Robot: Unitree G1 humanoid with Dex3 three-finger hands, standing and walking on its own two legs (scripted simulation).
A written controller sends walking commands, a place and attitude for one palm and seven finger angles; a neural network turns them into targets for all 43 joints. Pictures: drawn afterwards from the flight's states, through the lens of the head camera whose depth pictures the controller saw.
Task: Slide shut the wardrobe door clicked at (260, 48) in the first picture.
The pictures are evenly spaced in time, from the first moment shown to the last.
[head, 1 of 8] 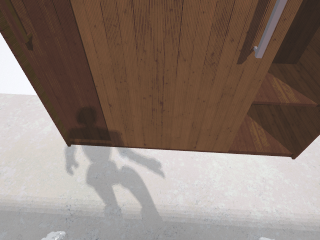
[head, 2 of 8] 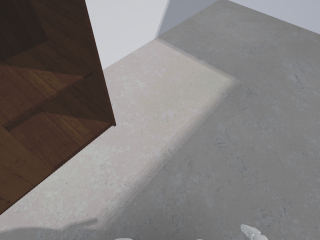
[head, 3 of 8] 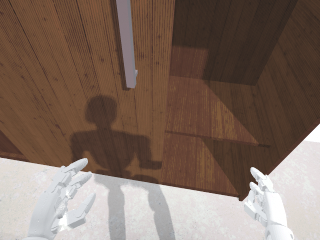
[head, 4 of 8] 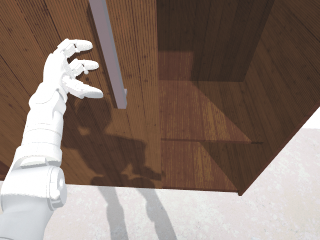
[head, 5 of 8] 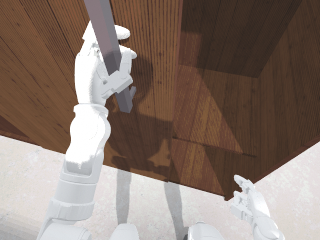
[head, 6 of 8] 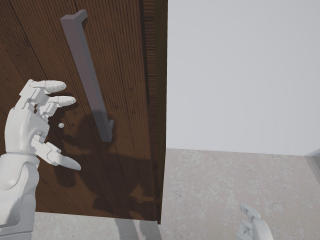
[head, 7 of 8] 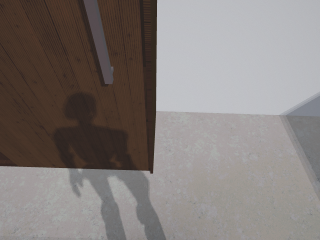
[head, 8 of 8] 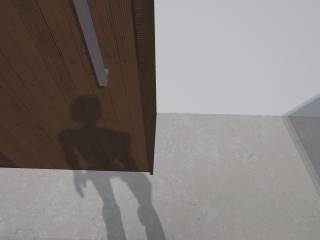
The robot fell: no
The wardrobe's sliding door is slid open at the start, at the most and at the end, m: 0.49 0.49 0.01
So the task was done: yes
